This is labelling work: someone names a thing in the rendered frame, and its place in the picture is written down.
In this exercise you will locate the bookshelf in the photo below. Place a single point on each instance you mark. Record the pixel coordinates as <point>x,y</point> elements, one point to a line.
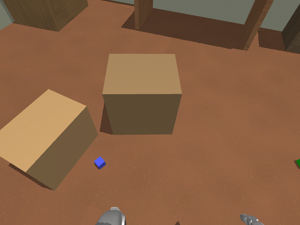
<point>291,33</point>

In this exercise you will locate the right robot hand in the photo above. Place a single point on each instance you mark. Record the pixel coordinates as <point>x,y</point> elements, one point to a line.
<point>250,220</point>

